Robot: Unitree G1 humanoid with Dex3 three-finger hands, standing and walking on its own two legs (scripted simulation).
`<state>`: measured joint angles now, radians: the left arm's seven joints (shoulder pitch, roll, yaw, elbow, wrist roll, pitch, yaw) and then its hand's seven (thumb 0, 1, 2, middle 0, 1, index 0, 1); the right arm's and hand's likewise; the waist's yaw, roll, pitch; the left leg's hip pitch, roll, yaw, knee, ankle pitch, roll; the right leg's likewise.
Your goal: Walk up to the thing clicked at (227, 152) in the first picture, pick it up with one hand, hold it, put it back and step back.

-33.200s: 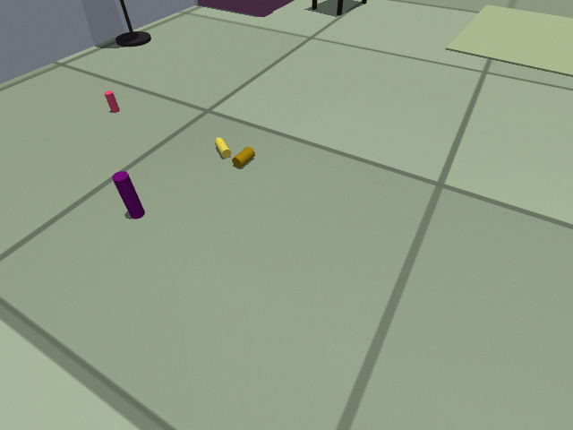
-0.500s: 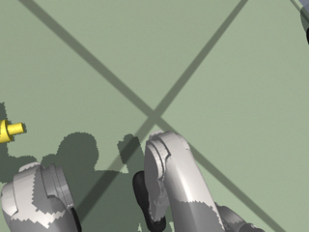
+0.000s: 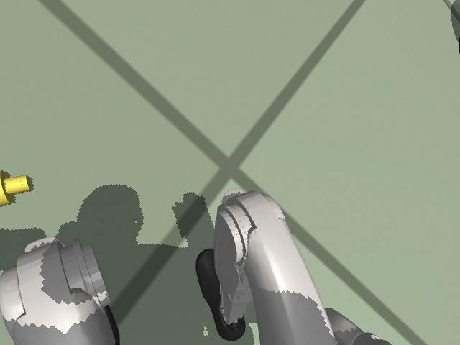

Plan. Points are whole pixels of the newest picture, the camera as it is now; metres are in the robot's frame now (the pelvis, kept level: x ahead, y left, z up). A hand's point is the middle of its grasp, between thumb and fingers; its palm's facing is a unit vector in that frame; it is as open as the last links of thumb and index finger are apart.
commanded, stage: close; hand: left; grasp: from above
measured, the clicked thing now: out of the picture +0.40 +0.32 -0.26
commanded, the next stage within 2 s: none
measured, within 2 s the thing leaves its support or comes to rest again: neither
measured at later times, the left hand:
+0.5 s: hand out of the picture +0.38 +0.35 -0.24, palm faces -0.52 -0.16 -0.84, open 13.1 cm
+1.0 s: hand out of the picture +0.40 +0.34 -0.24, palm faces -0.41 -0.13 -0.90, open 11.9 cm
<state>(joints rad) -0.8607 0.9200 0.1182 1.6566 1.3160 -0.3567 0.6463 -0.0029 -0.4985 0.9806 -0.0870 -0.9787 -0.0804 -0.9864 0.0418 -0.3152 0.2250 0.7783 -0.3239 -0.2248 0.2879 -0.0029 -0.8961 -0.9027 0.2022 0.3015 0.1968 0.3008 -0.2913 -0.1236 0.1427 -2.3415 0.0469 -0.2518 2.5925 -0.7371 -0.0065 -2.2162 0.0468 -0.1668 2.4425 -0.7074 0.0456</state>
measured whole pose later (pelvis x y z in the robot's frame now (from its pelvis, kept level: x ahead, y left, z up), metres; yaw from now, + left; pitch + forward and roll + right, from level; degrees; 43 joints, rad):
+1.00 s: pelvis +0.00 +0.00 +0.00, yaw -1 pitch +27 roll -13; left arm -0.92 0.91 0.17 1.70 1.29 -0.20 0.69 0.00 -0.13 0.71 -0.35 -0.75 -0.36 -0.74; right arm 0.00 -0.34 0.20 0.75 -0.29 -0.28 0.30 0.00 -0.89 -0.90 0.20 0.30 0.20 0.30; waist -0.32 -0.12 0.12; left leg -2.37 0.05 -0.25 2.59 -0.72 0.01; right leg -2.24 0.05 -0.16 2.43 -0.68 0.06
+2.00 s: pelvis +0.00 +0.00 +0.00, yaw -1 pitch +26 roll -13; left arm -0.87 1.00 0.14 1.65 1.29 -0.35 0.59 -0.01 0.25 0.42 -0.63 -0.52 -0.69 -0.50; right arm 0.04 -0.32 0.27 0.73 -0.31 -0.21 0.28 0.00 -0.89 -0.90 0.20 0.30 0.20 0.30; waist -0.30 -0.13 0.17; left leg -2.34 0.04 -0.26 2.60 -0.73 0.00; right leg -2.21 0.06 -0.18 2.43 -0.70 0.05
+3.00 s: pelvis -0.01 +0.00 +0.03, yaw +4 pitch +31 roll -9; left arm -0.78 0.76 0.10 1.25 1.26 -0.30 0.32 -0.01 0.17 0.35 -0.80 -0.41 -0.85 -0.38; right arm 0.11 -0.30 0.06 0.71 -0.15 -0.09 0.21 0.00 -0.91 -0.90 0.20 0.30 0.20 0.30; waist -0.18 -0.01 -0.02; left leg -2.33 0.03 -0.16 2.43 -0.66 0.00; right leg -2.22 0.02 -0.10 2.34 -0.67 0.04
